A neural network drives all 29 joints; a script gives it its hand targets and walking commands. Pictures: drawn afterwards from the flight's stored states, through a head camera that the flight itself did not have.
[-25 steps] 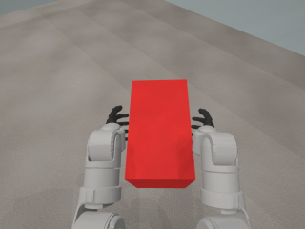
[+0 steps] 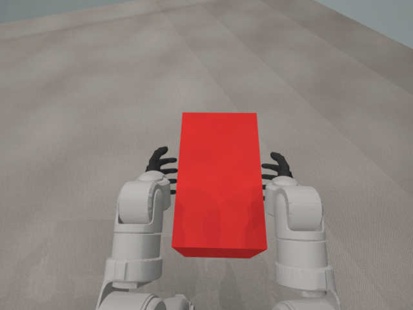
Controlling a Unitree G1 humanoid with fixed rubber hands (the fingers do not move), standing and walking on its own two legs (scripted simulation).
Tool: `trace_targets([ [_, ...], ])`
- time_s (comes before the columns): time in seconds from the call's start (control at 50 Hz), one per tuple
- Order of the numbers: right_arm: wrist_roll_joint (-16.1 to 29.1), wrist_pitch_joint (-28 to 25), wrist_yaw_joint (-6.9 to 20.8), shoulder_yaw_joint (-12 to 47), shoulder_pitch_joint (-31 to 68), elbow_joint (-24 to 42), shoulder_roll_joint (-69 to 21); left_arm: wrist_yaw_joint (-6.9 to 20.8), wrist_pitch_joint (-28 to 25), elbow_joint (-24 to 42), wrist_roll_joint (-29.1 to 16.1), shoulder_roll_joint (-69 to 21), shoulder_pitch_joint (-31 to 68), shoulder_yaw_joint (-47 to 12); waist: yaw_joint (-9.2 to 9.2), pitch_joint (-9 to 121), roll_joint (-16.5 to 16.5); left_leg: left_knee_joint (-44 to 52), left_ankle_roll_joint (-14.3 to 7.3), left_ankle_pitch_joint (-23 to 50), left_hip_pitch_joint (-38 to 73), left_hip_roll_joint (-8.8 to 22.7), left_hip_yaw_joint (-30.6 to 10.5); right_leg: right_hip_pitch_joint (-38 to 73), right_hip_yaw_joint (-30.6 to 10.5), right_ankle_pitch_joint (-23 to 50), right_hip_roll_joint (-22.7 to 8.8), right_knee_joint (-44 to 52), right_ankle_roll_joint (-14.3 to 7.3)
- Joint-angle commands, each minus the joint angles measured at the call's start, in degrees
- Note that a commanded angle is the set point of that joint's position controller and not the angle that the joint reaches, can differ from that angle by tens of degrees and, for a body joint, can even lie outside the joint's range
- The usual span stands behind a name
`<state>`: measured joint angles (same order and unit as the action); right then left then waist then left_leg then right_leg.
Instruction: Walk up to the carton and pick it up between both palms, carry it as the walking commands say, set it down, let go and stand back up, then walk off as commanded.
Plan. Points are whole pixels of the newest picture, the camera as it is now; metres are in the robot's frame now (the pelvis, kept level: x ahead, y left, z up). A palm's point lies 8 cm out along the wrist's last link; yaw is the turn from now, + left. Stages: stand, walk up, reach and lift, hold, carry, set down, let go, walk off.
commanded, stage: carry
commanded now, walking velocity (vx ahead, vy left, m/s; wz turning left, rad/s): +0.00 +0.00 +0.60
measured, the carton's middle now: (218, 190) +0.36 -0.02 -0.01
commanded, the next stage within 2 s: none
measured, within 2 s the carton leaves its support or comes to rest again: neither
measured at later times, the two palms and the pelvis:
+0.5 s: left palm (37, 278) +0.16 +0.26 +0.08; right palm (183, 219) +0.25 +0.04 +0.08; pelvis -0.08 +0.03 +0.00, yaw +19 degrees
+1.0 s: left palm out of the picture +0.05 +0.26 +0.09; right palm (166, 270) +0.16 +0.06 +0.10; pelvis -0.16 +0.01 +0.00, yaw +28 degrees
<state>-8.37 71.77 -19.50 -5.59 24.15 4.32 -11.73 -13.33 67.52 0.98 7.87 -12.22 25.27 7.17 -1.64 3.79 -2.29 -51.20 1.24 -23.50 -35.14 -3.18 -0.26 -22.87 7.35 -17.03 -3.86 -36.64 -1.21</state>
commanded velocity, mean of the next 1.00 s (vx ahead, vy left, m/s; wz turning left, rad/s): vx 0.00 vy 0.00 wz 0.35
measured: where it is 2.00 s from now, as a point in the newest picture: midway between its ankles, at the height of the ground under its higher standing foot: outside the picture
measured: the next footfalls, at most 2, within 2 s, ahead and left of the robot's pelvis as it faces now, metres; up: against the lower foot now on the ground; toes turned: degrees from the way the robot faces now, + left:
left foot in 0.26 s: -0.01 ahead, +0.16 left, +0.00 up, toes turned +17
right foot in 0.62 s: -0.01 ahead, -0.05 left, +0.00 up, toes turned +28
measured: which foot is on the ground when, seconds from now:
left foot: up 0.00-0.24, down 0.26-0.62, up 0.64-0.88, down 0.90-1.00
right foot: down 0.00-0.26, up 0.28-0.60, down 0.62-1.00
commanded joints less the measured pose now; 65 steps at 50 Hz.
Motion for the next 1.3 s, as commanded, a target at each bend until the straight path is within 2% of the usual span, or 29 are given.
trace_targets([
  [0.0, 28.5, -2.9, 24.5, 35.0, 34.5, 4.4, -63.0, 18.7, -0.1, 2.6, -22.4, -62.6, 23.4, -30.0, 1.06, 15.9, 8.8, -20.5, 1.5, -3.0, -1.0, 5.8, 0.7, 10.9, -10.8, 18.2, -19.2, 14.6, -6.1],
  [0.06, 29.8, -2.0, 24.7, 34.6, 35.5, 3.4, -62.4, 18.2, -0.1, 3.1, -21.2, -61.1, 24.6, -28.3, 1.51, 16.2, 12.7, -13.1, 2.6, -2.2, -1.5, 4.5, 4.2, 15.1, -3.4, 22.4, -15.4, 11.5, -4.1],
  [0.14, 29.1, -1.3, 24.5, 32.1, 33.8, -0.3, -62.0, 17.9, 0.6, 1.7, -20.7, -60.2, 25.2, -27.6, 2.08, 18.6, 15.2, 1.1, 1.2, -3.5, 5.5, 2.9, 7.5, 17.6, -2.1, 31.4, -18.2, 6.9, -4.5],
  [0.2, 28.3, -1.0, 24.6, 31.1, 31.9, -2.9, -62.6, 17.7, 0.8, 0.6, -20.5, -60.2, 24.8, -28.0, 1.66, 19.9, 16.4, 16.1, -0.2, 1.6, 10.9, 1.2, 9.6, 18.9, -0.4, 30.1, -18.8, 2.5, -1.8],
  [0.22, 27.8, -1.0, 24.7, 30.8, 31.4, -3.3, -62.6, 17.6, 0.9, 0.2, -20.6, -60.4, 24.4, -28.4, 1.07, 20.7, 12.8, 26.5, -0.5, 8.4, 16.7, 1.9, 8.9, 16.4, 2.4, 25.3, -17.3, -2.3, 0.9],
  [0.24, 27.4, -1.0, 25.0, 30.6, 31.5, -3.7, -62.7, 17.5, 0.9, -0.2, -21.0, -60.5, 25.1, -29.3, 0.70, 20.6, 7.5, 30.1, -1.5, 13.7, 27.1, 6.3, 1.1, 5.3, 2.9, 13.6, -16.1, -8.5, 4.7],
  [0.26, 27.4, -1.5, 25.0, 30.2, 30.5, -4.3, -63.4, 17.8, 0.9, 0.5, -21.7, -60.9, 26.1, -29.9, 0.93, 20.3, -11.4, 25.7, -5.8, 51.6, 38.2, 19.8, -19.4, -13.2, 4.1, -8.2, -8.6, -17.9, 9.2],
  [0.28, 27.0, -2.1, 24.8, 29.7, 30.5, -4.2, -64.1, 17.9, 0.9, 1.4, -22.5, -61.5, 29.1, -31.3, 0.47, 21.1, -16.8, 22.3, -11.1, 69.7, 38.3, 23.1, -20.5, -17.9, 0.0, -20.0, -5.4, -26.2, 9.5],
  [0.3, 26.2, -2.6, 24.7, 28.9, 30.6, -3.9, -63.7, 18.1, 0.7, 1.2, -23.5, -62.8, 30.3, -32.6, 0.48, 22.4, -10.8, 21.2, -11.4, 67.3, 37.7, 21.7, -17.7, -17.5, -3.1, -19.6, -5.4, -29.8, 9.2],
  [0.34, 24.8, -3.5, 24.3, 27.9, 32.2, -0.5, -63.4, 18.7, 0.5, 4.0, -26.8, -65.1, 34.5, -35.3, 0.13, 22.6, -6.3, 22.7, -10.1, 48.8, 34.0, 18.8, -13.5, -16.1, -4.3, -13.9, -5.2, -29.2, 8.4],
  [0.4, 24.1, -4.5, 23.0, 27.6, 33.5, 3.8, -62.4, 18.5, 1.0, 5.6, -28.9, -64.7, 34.2, -35.3, -0.19, 23.5, -6.4, 25.3, -10.9, 33.1, 31.9, 16.8, -13.1, -14.0, -4.4, -8.5, -2.9, -25.1, 7.5],
  [0.48, 23.2, -4.1, 21.9, 28.8, 29.6, 4.4, -61.7, 18.4, 1.8, 2.7, -27.8, -63.7, 28.4, -33.5, -0.45, 24.7, -6.4, 25.7, -11.9, 30.6, 31.0, 16.8, -16.2, -10.9, -4.1, -10.1, 0.4, -16.5, 6.2],
  [0.56, 24.0, -3.6, 22.2, 31.4, 29.0, 5.1, -62.0, 18.7, 1.8, 0.6, -26.1, -63.4, 24.3, -32.2, 0.27, 24.4, -7.4, 25.2, -8.4, 27.4, 21.5, 13.8, -15.3, 3.1, -1.7, -8.3, 4.1, 1.6, 4.6],
  [0.58, 24.6, -3.4, 22.3, 31.8, 29.2, 4.9, -62.1, 18.7, 1.6, 0.2, -25.6, -63.5, 23.4, -31.9, 0.83, 24.9, -6.2, 23.4, -5.7, 24.5, 15.6, 11.5, -13.0, 12.4, -2.4, -3.1, 2.5, 9.9, 3.6],
  [0.6, 25.1, -3.2, 22.5, 32.0, 29.1, 4.0, -62.5, 18.8, 1.4, 0.1, -25.1, -62.9, 22.9, -31.5, 1.27, 25.4, 0.9, 16.7, -2.6, 17.1, 7.7, 8.1, -9.3, 21.4, -10.6, -2.2, -5.4, 15.5, 1.1],
  [0.62, 24.5, -2.9, 22.7, 32.5, 29.4, 3.5, -62.9, 19.0, 0.9, -1.4, -24.4, -62.6, 21.3, -30.8, 1.13, 23.1, 19.4, 3.7, 0.0, -1.6, -5.7, 0.5, -0.2, 22.8, -28.9, 4.9, -24.0, 18.6, -6.4],
  [0.64, 25.0, -3.2, 23.0, 32.8, 33.5, 4.3, -63.1, 19.2, 0.4, 1.0, -24.9, -63.2, 23.8, -31.0, 1.01, 19.4, 17.4, -9.9, 0.6, -9.9, -6.0, 3.1, 1.0, 16.2, -27.7, 15.7, -27.1, 16.0, -11.3],
  [0.66, 26.5, -3.2, 23.5, 33.5, 33.5, 3.6, -64.3, 19.1, 0.5, 1.7, -24.5, -63.2, 24.2, -30.4, 1.40, 18.1, 10.0, -15.3, 0.5, -6.4, -2.2, 4.5, -0.9, 12.7, -20.7, 19.1, -22.2, 14.2, -10.3],
  [0.68, 27.9, -3.2, 24.0, 33.8, 33.4, 4.1, -64.1, 19.0, 0.4, 2.0, -23.6, -63.4, 23.7, -30.0, 1.38, 16.9, 7.5, -17.8, 0.7, -2.8, 0.1, 5.1, -0.4, 10.3, -15.3, 19.2, -18.7, 14.0, -8.0],
  [0.74, 29.9, -2.2, 24.2, 34.6, 34.5, 4.4, -63.9, 18.5, 0.4, 3.6, -22.4, -61.9, 24.2, -28.8, 1.65, 17.1, 13.4, -8.7, 1.4, -0.9, 0.9, 4.4, 3.1, 13.5, -7.1, 22.0, -12.4, 12.1, -5.0],
  [0.82, 29.0, -1.2, 24.1, 31.6, 31.9, 0.5, -63.0, 18.1, 1.2, 2.8, -21.9, -60.8, 24.6, -28.7, 2.08, 20.4, 14.9, 9.6, 0.6, -1.7, 8.8, 2.2, 6.4, 17.4, -7.9, 29.9, -13.3, 8.1, -6.5],
  [0.86, 28.0, -0.9, 24.3, 30.7, 30.4, -1.8, -63.3, 18.0, 1.5, 1.3, -21.7, -60.8, 24.4, -28.9, 0.92, 21.5, 13.1, 26.3, 0.3, 9.4, 16.2, 2.2, 7.8, 16.7, -6.4, 27.0, -12.0, 5.0, -3.6],
  [0.88, 27.5, -0.9, 24.5, 30.1, 30.8, -2.7, -63.4, 18.0, 1.6, 0.3, -22.0, -61.5, 24.5, -29.5, 1.06, 23.0, 9.9, 30.8, 0.1, 12.1, 23.2, 5.7, 3.9, 13.0, -5.0, 22.9, -10.7, 1.1, -1.0],
  [0.9, 27.4, -0.8, 24.8, 29.7, 31.6, -3.6, -63.6, 17.9, 1.4, -0.8, -22.1, -61.7, 25.2, -29.7, 1.13, 23.2, 3.4, 31.0, -0.7, 25.4, 31.3, 12.9, -5.7, 3.3, -5.3, 11.8, -9.4, -2.6, 2.4],
  [0.92, 26.9, -1.3, 24.8, 28.9, 30.8, -5.4, -64.5, 18.1, 1.7, 1.5, -23.1, -62.2, 29.6, -31.2, 1.26, 21.4, -11.9, 26.8, -4.2, 41.4, 30.5, 19.8, -12.0, -2.4, -2.1, -2.8, -4.8, -1.4, 5.6],
  [0.94, 26.4, -1.6, 24.7, 27.7, 30.3, -5.1, -64.8, 18.2, 1.9, 1.8, -23.1, -62.7, 30.8, -32.1, 0.85, 20.9, -11.2, 27.1, -5.7, 41.4, 27.8, 19.9, -10.6, -0.3, -2.2, -8.2, -3.8, -2.3, 5.5],
  [1.0, 25.3, -2.3, 24.4, 26.1, 33.3, -1.9, -63.7, 18.6, 2.2, 3.2, -25.8, -65.5, 33.5, -33.9, 0.63, 20.0, -7.0, 27.7, -4.7, 24.1, 22.7, 16.1, -4.8, 4.4, -1.1, 1.1, -1.4, 2.2, 4.3],
  [1.08, 23.9, -2.4, 23.3, 25.2, 33.1, -2.4, -63.1, 19.3, 3.0, 0.7, -27.0, -64.7, 32.9, -32.3, 0.20, 19.2, -2.6, 30.0, -1.8, 1.2, 14.9, 12.2, -1.5, 10.0, -4.5, 3.4, -4.1, 8.1, 2.3],
  [1.28, 26.1, -1.5, 23.9, 28.0, 34.9, -2.7, -64.6, 19.2, 2.7, -3.3, -23.8, -63.5, 29.4, -28.2, 0.53, 17.9, 2.5, 27.9, -1.4, 4.5, 12.0, 11.0, -2.0, 7.9, -6.4, -0.3, -5.3, 10.9, 0.8],
])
